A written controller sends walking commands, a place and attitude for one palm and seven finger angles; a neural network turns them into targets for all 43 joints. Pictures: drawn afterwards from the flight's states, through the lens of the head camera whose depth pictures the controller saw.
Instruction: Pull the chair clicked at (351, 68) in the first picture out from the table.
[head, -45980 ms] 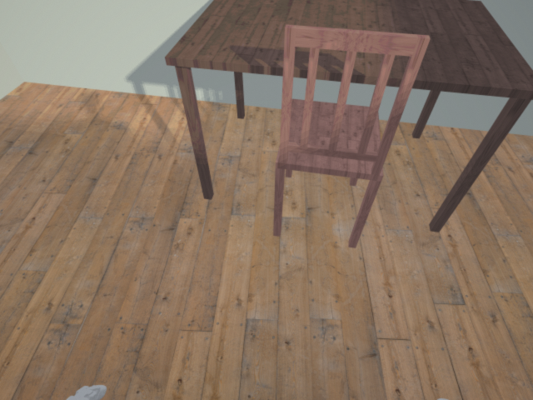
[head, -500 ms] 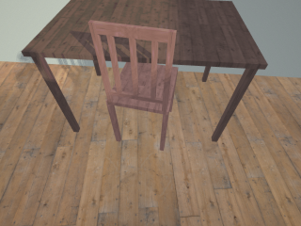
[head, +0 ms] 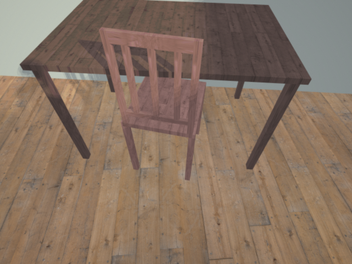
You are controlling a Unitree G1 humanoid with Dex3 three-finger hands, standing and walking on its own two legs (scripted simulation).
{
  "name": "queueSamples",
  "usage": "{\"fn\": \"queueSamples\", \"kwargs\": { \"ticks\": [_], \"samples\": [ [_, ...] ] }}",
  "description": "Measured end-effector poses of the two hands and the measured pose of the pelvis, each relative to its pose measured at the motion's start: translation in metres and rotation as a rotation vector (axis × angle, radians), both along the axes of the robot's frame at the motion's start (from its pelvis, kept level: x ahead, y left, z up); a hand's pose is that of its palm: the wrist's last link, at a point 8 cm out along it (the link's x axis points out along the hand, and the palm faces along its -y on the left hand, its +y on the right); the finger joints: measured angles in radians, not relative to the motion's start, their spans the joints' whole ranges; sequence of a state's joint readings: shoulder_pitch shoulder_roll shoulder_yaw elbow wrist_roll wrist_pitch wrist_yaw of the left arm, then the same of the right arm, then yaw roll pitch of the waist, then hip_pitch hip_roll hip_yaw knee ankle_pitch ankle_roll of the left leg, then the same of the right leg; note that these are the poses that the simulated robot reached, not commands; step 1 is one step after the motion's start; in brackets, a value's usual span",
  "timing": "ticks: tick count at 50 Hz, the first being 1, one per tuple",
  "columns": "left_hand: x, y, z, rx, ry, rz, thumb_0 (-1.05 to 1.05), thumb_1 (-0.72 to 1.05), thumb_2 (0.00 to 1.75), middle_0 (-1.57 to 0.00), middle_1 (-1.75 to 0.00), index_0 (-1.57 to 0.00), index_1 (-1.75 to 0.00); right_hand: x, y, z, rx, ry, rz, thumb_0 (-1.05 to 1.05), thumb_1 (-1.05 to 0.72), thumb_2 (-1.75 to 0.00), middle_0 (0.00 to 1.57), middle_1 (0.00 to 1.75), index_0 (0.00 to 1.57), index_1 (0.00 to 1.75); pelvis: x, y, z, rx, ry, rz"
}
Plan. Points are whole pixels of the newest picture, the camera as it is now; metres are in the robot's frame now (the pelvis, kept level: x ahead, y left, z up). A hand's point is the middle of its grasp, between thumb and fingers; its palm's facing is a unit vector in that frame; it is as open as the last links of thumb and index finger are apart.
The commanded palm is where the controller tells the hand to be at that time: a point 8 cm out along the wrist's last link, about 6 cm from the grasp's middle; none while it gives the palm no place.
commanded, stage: take the last steps up to it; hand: left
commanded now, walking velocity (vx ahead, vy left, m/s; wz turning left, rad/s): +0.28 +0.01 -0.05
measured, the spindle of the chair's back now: (154, 86) +0.76 +0.13 -0.06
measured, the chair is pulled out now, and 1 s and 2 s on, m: -0.07 -0.07 -0.07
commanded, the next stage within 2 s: come to a stop and stand still in 0.46 s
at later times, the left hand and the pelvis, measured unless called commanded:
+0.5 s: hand (119, 254) +0.18 +0.16 -0.17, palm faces +0.07 -0.97 -0.21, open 7.3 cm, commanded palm none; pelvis +0.13 -0.02 +0.00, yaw +2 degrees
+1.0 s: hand (128, 209) +0.29 +0.16 -0.17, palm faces +0.05 -0.96 -0.27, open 7.4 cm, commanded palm none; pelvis +0.25 -0.04 +0.00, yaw +1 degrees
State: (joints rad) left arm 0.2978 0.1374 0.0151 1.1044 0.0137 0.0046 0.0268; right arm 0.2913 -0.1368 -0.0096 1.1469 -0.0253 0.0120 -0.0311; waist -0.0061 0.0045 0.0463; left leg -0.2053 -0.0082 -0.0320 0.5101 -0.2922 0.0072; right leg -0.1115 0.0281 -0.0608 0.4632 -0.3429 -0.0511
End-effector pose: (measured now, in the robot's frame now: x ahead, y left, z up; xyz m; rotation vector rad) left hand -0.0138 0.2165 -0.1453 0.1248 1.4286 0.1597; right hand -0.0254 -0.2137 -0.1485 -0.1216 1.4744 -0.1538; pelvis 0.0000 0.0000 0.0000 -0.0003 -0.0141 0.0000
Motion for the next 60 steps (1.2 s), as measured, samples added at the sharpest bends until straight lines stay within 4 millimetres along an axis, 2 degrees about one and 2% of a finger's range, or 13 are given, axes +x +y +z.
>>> {"fn": "queueSamples", "kwargs": {
  "ticks": [5, 8, 11, 17, 20, 24, 27, 31, 35, 38, 46, 53, 60],
  "samples": [
    [0.005, 0.004, -0.011, -0.020, 0.041, 0.011, 0.01, 0.90, 0.89, -0.20, -0.29, -0.20, -0.30, 0.006, 0.000, -0.001, -0.021, 0.014, -0.027, 0.01, -0.91, -0.90, 0.20, 0.30, 0.20, 0.30, 0.022, 0.004, -0.008, 0.004, 0.009, -0.013],
    [0.019, 0.006, -0.014, -0.019, 0.065, -0.010, 0.01, 0.90, 0.89, -0.20, -0.29, -0.20, -0.30, 0.009, 0.002, -0.003, -0.030, 0.009, -0.052, 0.01, -0.91, -0.90, 0.20, 0.30, 0.20, 0.30, 0.035, 0.004, -0.012, 0.022, 0.020, -0.034],
    [0.052, 0.007, -0.009, 0.001, 0.037, -0.036, 0.01, 0.91, 0.89, -0.20, -0.29, -0.20, -0.30, 0.005, 0.003, 0.000, -0.020, 0.033, -0.075, 0.01, -0.91, -0.90, 0.20, 0.30, 0.20, 0.30, 0.048, -0.001, -0.010, 0.024, 0.024, -0.027],
    [0.145, 0.003, -0.002, 0.048, -0.215, -0.022, 0.01, 0.91, 0.89, -0.20, -0.29, -0.20, -0.30, 0.007, -0.012, -0.007, 0.020, 0.158, -0.053, 0.01, -0.91, -0.90, 0.20, 0.30, 0.20, 0.30, 0.081, -0.020, -0.018, 0.017, 0.017, 0.029],
    [0.164, -0.003, 0.004, 0.057, -0.244, 0.002, 0.01, 0.91, 0.89, -0.20, -0.29, -0.20, -0.30, 0.043, -0.026, -0.006, 0.001, 0.147, -0.034, 0.01, -0.91, -0.90, 0.20, 0.30, 0.20, 0.30, 0.098, -0.022, -0.013, -0.003, 0.011, 0.052],
    [0.177, -0.006, 0.005, 0.045, -0.185, 0.003, 0.00, 0.93, 0.89, -0.20, -0.29, -0.20, -0.30, 0.124, -0.037, 0.004, -0.029, -0.015, -0.027, 0.01, -0.91, -0.90, 0.20, 0.30, 0.20, 0.30, 0.125, -0.023, -0.004, 0.014, 0.030, 0.034],
    [0.186, -0.002, -0.004, 0.028, -0.131, -0.007, 0.00, 0.93, 0.89, -0.20, -0.29, -0.20, -0.30, 0.183, -0.040, 0.001, -0.048, -0.162, 0.000, 0.01, -0.91, -0.90, 0.20, 0.30, 0.20, 0.30, 0.148, -0.018, -0.010, 0.009, 0.033, -0.004],
    [0.212, -0.002, -0.007, 0.038, -0.074, -0.041, 0.01, 0.92, 0.89, -0.20, -0.29, -0.20, -0.30, 0.230, -0.041, -0.001, -0.050, -0.247, -0.003, 0.01, -0.91, -0.90, 0.20, 0.30, 0.20, 0.30, 0.172, -0.024, -0.013, 0.036, 0.035, -0.025],
    [0.255, -0.013, 0.001, 0.062, -0.165, -0.030, 0.01, 0.92, 0.89, -0.20, -0.29, -0.20, -0.30, 0.253, -0.044, -0.011, -0.014, -0.190, 0.024, 0.00, -0.91, -0.90, 0.20, 0.30, 0.20, 0.30, 0.196, -0.036, -0.013, 0.045, 0.026, 0.008],
    [0.276, -0.021, 0.007, 0.075, -0.190, -0.018, 0.01, 0.91, 0.89, -0.20, -0.29, -0.20, -0.30, 0.269, -0.050, -0.014, -0.004, -0.133, 0.021, 0.01, -0.91, -0.90, 0.20, 0.30, 0.20, 0.30, 0.213, -0.041, -0.010, 0.033, 0.031, 0.029],
    [0.289, -0.018, 0.012, 0.071, -0.098, 0.011, 0.00, 0.91, 0.89, -0.20, -0.29, -0.20, -0.30, 0.314, -0.067, 0.009, -0.071, -0.130, 0.030, 0.01, -0.91, -0.90, 0.20, 0.30, 0.20, 0.30, 0.240, -0.036, 0.004, 0.003, 0.026, 0.016],
    [0.314, -0.004, 0.012, 0.109, -0.091, 0.008, 0.01, 0.91, 0.89, -0.20, -0.29, -0.20, -0.30, 0.319, -0.084, 0.014, -0.119, -0.091, 0.081, 0.01, -0.91, -0.90, 0.20, 0.30, 0.20, 0.30, 0.249, -0.044, 0.003, -0.022, 0.032, 0.034],
    [0.339, -0.020, 0.016, 0.145, -0.175, -0.018, 0.01, 0.91, 0.89, -0.20, -0.29, -0.20, -0.30, 0.322, -0.109, -0.001, -0.080, -0.066, 0.080, 0.01, -0.91, -0.90, 0.20, 0.30, 0.20, 0.30, 0.257, -0.075, -0.005, -0.004, 0.021, 0.041]
  ]
}}
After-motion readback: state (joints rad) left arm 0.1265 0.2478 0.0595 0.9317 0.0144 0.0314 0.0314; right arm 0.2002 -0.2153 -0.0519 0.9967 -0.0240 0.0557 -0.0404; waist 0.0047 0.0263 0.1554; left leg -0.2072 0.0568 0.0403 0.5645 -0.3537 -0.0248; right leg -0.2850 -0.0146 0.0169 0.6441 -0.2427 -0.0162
